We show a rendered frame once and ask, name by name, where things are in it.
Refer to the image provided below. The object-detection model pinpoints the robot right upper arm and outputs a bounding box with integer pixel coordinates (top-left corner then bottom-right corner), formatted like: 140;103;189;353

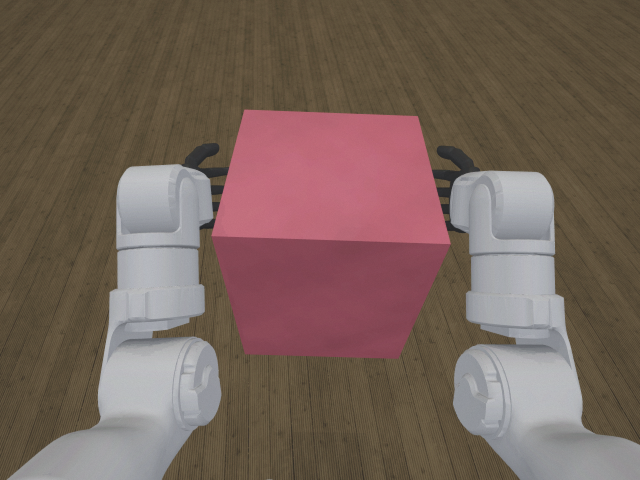
453;344;640;480

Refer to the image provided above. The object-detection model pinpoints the robot left upper arm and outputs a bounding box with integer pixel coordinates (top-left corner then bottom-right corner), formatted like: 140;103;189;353
7;337;221;480

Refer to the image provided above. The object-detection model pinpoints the robot right forearm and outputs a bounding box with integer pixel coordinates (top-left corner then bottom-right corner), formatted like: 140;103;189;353
450;171;583;417

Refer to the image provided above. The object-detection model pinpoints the robot left hand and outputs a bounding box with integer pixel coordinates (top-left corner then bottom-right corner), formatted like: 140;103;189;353
182;143;229;230

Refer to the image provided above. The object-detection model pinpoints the robot right hand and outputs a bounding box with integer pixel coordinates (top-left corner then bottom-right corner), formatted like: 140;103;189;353
432;146;480;233

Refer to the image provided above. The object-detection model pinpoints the carton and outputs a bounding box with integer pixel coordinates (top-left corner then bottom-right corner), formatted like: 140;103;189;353
211;110;451;359

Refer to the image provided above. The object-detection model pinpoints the robot left forearm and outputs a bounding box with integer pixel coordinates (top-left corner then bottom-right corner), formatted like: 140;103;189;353
98;164;213;416

